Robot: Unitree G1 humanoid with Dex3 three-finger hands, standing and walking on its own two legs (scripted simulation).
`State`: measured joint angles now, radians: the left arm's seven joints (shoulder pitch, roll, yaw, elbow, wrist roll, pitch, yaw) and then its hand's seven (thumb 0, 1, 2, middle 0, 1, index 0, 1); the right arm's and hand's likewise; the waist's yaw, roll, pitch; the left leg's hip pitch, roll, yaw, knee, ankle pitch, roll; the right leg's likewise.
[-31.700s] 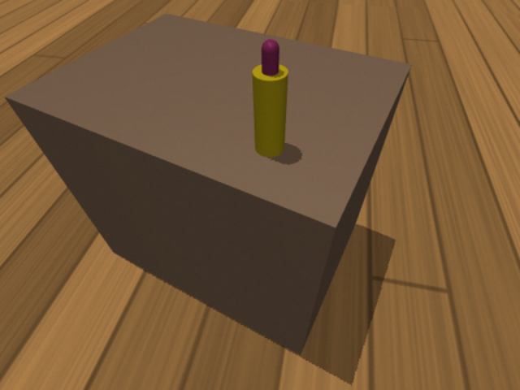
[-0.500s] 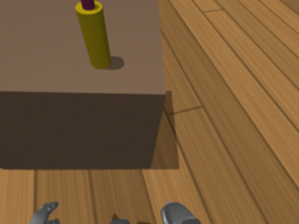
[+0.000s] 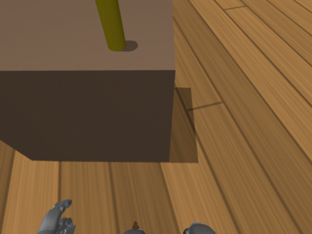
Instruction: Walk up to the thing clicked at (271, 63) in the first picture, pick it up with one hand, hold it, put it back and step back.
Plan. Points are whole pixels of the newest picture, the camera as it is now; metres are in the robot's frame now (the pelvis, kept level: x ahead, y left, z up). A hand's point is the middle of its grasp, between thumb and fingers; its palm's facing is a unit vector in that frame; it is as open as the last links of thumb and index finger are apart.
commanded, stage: step back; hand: left
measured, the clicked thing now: (109, 12) +0.71 +0.18 +0.16
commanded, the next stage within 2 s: none
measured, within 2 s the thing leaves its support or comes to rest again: neither
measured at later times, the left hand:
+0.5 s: hand out of the picture -0.08 +0.23 -0.14, palm faces -0.07 -0.91 -0.40, open 7.4 cm
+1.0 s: hand out of the picture -0.21 +0.23 -0.14, palm faces -0.02 -0.92 -0.39, open 7.4 cm
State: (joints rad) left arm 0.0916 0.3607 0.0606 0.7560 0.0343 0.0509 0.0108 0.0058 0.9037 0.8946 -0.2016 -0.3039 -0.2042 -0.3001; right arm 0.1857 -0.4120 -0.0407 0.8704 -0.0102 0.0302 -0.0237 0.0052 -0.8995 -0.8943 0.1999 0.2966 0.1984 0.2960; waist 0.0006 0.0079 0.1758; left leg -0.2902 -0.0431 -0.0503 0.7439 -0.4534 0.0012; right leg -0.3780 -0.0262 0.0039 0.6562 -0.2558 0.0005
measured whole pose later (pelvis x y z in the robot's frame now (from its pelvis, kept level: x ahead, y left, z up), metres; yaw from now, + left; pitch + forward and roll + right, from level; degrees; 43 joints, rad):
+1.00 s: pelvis -0.32 -0.04 +0.00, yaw -1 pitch -1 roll -1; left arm 0.14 0.39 0.07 0.84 0.02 0.07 0.01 0.01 0.91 0.89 -0.20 -0.30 -0.20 -0.30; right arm 0.13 -0.38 -0.03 0.84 -0.04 0.03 -0.01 0.01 -0.90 -0.89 0.20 0.30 0.20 0.30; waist 0.02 0.00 0.17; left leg -0.37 0.04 0.00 0.61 -0.21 0.01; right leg -0.34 0.05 0.08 0.96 -0.53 0.01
